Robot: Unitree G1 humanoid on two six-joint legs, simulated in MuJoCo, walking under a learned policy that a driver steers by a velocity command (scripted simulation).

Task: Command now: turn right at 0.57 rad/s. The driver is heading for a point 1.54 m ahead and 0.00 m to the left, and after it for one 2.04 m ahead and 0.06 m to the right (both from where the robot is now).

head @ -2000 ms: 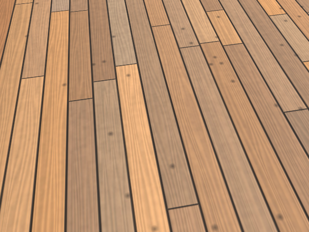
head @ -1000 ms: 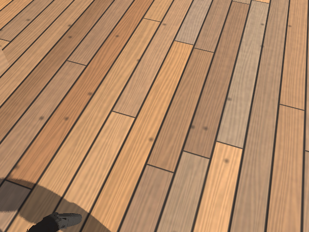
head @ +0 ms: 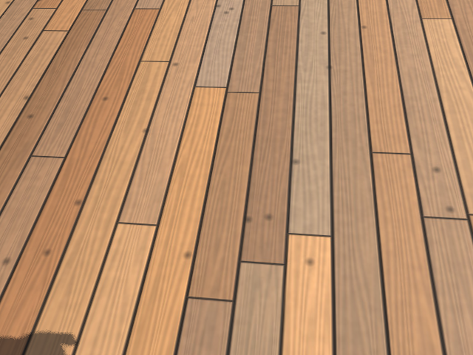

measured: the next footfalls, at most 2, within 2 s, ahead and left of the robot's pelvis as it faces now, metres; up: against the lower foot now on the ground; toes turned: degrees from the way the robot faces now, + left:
left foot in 0.36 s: +0.08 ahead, +0.11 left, +0.00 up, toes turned -10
right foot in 0.66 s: -0.02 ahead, -0.08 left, +0.00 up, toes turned -6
